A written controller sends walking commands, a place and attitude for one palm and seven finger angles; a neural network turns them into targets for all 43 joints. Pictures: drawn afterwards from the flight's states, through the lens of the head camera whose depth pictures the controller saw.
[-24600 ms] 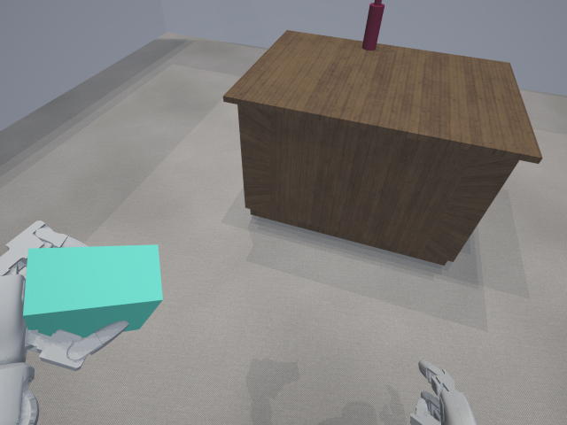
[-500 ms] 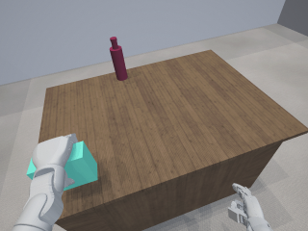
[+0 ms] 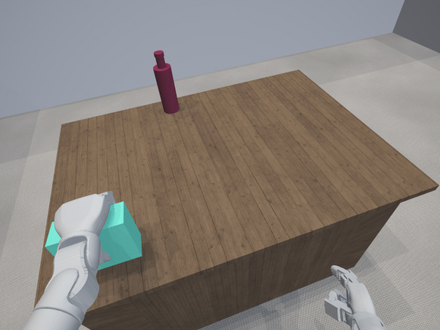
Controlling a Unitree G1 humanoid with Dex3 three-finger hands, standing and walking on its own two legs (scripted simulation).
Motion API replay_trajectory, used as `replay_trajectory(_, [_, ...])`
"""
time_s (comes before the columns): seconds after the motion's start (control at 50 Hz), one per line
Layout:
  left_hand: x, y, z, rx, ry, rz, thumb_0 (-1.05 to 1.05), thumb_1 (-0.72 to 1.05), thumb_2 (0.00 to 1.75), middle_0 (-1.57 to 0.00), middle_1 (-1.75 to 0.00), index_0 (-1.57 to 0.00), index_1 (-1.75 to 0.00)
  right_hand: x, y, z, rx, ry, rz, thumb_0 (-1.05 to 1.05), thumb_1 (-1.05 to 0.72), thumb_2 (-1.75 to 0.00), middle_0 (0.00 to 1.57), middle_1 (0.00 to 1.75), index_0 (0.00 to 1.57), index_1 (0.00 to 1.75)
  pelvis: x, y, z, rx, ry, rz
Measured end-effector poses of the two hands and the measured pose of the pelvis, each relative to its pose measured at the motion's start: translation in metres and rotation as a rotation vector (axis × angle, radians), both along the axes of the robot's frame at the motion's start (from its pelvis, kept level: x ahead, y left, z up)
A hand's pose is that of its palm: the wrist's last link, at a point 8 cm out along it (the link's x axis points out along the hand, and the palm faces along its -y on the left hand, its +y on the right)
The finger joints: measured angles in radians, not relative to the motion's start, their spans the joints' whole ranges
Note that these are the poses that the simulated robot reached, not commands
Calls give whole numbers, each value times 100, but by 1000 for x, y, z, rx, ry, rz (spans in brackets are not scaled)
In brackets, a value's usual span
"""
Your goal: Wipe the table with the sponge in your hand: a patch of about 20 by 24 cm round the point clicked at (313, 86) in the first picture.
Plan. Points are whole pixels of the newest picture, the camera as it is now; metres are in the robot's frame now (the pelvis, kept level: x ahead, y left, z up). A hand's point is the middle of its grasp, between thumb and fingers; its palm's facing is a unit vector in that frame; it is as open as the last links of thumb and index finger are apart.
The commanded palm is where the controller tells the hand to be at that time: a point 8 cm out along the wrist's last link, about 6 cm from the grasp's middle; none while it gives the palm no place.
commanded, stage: move the sponge above the wiping area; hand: left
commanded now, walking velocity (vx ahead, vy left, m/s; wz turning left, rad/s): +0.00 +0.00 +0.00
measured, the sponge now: (102, 244) +0.25 +0.29 -0.01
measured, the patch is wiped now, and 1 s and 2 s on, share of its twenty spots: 0.00 0.00 0.00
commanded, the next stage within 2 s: lower the sponge onto the table in 1.18 s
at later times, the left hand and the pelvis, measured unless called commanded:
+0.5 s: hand (97, 227) +0.27 +0.30 +0.03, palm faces -0.06 -0.08 -0.99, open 10.1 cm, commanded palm +0.25 +0.29 +0.09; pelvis +0.00 +0.00 +0.00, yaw +0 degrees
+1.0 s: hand (95, 226) +0.28 +0.30 +0.03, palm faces -0.08 -0.09 -0.99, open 10.1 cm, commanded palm +0.25 +0.29 +0.09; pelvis +0.01 +0.00 +0.00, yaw +0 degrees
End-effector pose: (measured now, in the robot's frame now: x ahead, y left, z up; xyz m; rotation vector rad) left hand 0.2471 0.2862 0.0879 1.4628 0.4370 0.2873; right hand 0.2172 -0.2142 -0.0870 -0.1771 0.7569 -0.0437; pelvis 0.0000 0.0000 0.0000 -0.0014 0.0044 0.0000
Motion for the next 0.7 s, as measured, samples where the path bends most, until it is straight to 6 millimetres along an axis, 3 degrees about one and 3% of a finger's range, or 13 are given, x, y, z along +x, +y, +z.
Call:
replay_trajectory(0.28, [9, -5, -9, 6, 2, -11, -1, -50, 103, -71, -135, -74, -133, -15, -19, -7, -16, 41, -49, 2, -91, -90, 20, 30, 20, 30, 2, -2, -1, 0, 18, -3])
replay_trajectory(0.58, [8, 9, -7, 11, 7, 31, -1, -50, 103, -71, -135, -74, -133, -16, -20, -7, -11, 42, -59, 2, -91, -90, 20, 30, 20, 30, 3, -3, -1, -2, 17, -2])
replay_trajectory(0.7, [9, 3, -11, -2, 18, -9, -1, -50, 103, -71, -135, -74, -133, -11, -15, -6, -13, 32, -46, 2, -91, -90, 20, 30, 20, 30, 3, -1, -1, -4, 19, 3])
